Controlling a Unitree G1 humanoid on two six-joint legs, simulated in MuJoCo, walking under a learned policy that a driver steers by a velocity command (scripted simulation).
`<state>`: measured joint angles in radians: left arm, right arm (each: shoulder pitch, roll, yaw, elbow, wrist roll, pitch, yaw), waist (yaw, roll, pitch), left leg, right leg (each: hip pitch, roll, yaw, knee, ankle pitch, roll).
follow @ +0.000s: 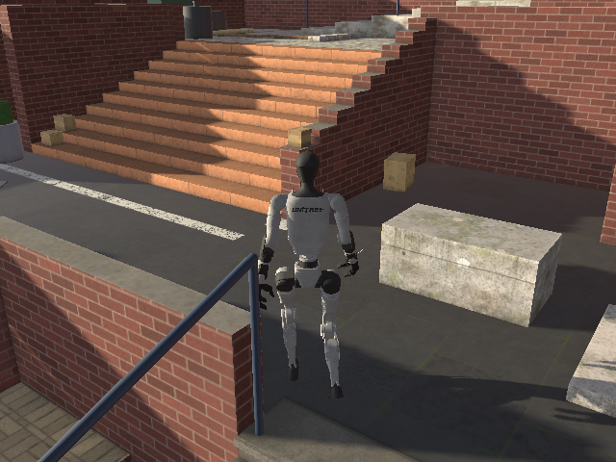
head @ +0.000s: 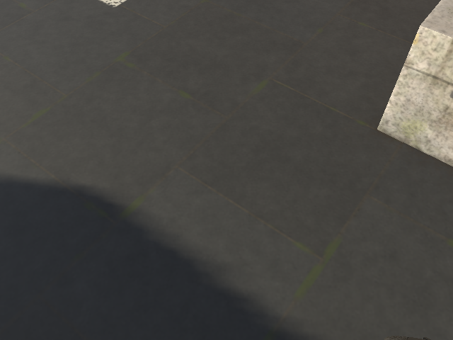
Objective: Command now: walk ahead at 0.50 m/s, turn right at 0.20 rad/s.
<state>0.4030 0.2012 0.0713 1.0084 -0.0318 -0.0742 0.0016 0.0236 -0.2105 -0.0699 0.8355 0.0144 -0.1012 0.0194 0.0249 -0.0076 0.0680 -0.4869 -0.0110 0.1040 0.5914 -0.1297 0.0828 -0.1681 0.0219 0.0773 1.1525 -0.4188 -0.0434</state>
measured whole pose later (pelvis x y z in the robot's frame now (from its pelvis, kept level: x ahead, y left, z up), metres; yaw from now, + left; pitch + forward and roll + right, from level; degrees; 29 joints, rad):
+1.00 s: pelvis +0.59 -0.11 +0.00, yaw -31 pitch +3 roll +1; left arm 0.33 0.28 0.09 0.73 -0.02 -0.05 0.01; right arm 0.05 -0.26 -0.05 0.75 -0.01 -0.14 0.02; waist 0.04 -0.02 -0.02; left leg -0.47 -0.04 -0.01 0.54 -0.11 0.02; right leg -0.20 0.08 0.21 0.77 -0.48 -0.04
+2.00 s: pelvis +0.94 -0.23 +0.01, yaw -2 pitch +4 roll -1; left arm 0.11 0.31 0.05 0.71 0.01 -0.02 0.03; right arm 0.16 -0.31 -0.06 0.56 0.00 0.03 0.00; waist -0.01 -0.01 0.05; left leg -0.46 -0.09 -0.08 0.50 -0.11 0.07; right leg -0.58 -0.02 0.05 1.10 -0.43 0.07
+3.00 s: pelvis +0.96 -0.21 +0.03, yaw +34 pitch +2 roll -1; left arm 0.12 0.31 0.08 0.72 -0.01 -0.04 -0.01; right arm 0.25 -0.30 -0.06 0.60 0.02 0.01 -0.02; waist -0.03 0.00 -0.01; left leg -0.27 -0.09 -0.18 0.47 -0.23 0.06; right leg -0.39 0.03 0.07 0.67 -0.36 0.03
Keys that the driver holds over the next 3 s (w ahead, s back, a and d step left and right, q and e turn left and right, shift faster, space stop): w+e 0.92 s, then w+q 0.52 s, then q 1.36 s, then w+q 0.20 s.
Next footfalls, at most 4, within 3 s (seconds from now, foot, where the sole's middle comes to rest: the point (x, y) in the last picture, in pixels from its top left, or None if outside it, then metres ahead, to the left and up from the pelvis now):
0.48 right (304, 339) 0.44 -0.17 -0.75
0.96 left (266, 236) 0.76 -0.08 -0.75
1.40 right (357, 220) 0.83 -0.38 -0.75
1.80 left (286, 162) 1.07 -0.16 -0.75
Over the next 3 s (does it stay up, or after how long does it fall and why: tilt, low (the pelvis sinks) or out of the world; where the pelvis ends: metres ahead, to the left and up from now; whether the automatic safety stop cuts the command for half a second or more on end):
stays up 0.96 -0.21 0.03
